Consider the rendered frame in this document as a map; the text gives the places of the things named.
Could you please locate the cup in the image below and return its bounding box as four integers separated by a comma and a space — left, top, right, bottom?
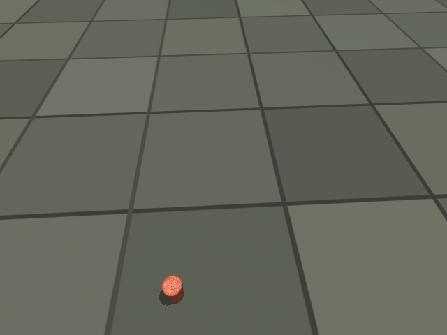
162, 275, 184, 303

